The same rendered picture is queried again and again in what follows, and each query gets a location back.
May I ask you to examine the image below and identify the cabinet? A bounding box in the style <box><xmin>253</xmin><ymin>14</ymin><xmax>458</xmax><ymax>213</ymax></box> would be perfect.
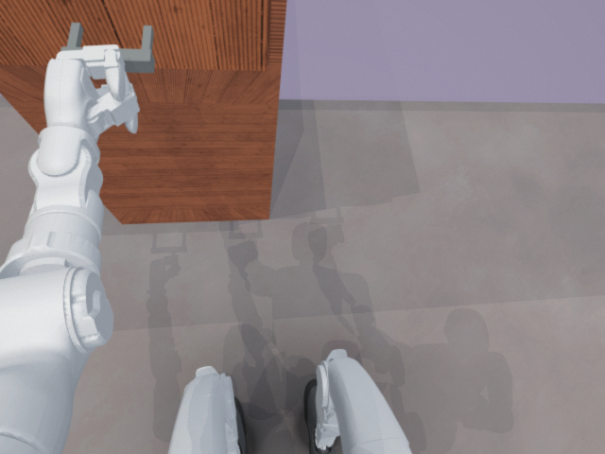
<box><xmin>0</xmin><ymin>0</ymin><xmax>287</xmax><ymax>224</ymax></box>

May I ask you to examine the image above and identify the robot left upper arm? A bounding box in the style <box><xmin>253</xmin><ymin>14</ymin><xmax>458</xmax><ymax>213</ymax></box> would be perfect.
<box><xmin>0</xmin><ymin>267</ymin><xmax>113</xmax><ymax>454</ymax></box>

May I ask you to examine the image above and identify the robot left forearm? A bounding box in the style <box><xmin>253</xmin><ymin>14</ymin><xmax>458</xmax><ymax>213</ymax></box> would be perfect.
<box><xmin>0</xmin><ymin>126</ymin><xmax>104</xmax><ymax>279</ymax></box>

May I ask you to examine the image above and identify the robot left hand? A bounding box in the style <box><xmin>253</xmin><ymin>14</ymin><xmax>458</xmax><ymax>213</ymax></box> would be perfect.
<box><xmin>43</xmin><ymin>44</ymin><xmax>140</xmax><ymax>143</ymax></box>

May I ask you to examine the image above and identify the right robot shin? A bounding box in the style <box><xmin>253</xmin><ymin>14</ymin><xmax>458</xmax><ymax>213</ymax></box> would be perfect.
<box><xmin>315</xmin><ymin>349</ymin><xmax>347</xmax><ymax>448</ymax></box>

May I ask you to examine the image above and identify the drawer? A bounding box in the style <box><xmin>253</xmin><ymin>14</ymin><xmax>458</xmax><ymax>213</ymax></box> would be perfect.
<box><xmin>0</xmin><ymin>0</ymin><xmax>268</xmax><ymax>71</ymax></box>

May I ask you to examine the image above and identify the left robot thigh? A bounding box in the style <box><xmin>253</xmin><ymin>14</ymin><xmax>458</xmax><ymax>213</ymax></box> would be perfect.
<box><xmin>167</xmin><ymin>373</ymin><xmax>236</xmax><ymax>454</ymax></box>

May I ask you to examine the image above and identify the handle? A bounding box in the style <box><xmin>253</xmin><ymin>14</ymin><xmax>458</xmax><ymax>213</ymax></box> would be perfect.
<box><xmin>60</xmin><ymin>23</ymin><xmax>155</xmax><ymax>73</ymax></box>

